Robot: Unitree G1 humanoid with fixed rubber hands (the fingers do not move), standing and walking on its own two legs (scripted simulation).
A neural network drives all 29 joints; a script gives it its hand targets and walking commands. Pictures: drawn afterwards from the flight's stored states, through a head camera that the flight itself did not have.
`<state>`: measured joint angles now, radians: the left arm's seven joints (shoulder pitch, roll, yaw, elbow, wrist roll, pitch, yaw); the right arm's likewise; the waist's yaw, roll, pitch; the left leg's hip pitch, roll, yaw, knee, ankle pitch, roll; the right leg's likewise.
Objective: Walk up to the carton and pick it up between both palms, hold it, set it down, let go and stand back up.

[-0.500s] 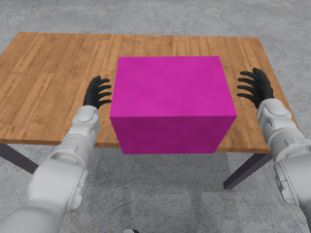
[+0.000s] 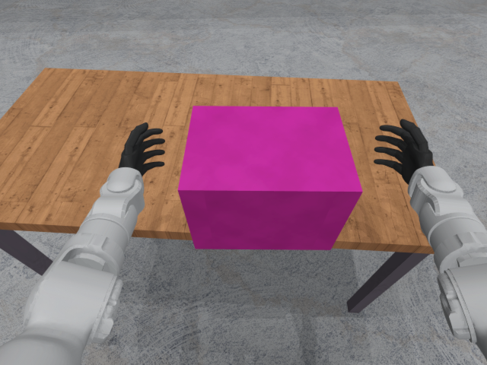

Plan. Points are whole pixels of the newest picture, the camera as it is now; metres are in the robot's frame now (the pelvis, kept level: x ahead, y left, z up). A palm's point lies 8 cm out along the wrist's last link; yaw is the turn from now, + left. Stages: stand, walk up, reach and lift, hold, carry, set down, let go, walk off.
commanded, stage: set down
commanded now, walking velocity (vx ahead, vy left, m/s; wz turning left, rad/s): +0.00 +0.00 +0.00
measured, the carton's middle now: (264, 180) +0.47 -0.01 +0.00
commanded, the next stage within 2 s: none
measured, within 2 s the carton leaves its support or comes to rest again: neither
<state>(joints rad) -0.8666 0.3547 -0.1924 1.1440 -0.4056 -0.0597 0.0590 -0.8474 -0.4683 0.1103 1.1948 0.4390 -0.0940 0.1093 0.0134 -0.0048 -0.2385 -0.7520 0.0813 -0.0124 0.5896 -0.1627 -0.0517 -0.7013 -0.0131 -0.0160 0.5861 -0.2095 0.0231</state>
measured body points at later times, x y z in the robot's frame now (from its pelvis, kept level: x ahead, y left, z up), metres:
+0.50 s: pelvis +0.04 +0.00 +0.03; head +0.07 +0.01 +0.47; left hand +0.35 +0.24 +0.03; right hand +0.37 -0.25 +0.04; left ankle +0.06 +0.15 -0.72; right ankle +0.03 -0.14 -0.72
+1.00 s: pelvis +0.04 +0.00 +0.02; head +0.05 +0.01 +0.47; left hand +0.29 +0.23 -0.02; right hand +0.30 -0.24 +0.00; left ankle +0.06 +0.15 -0.72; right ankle +0.03 -0.14 -0.72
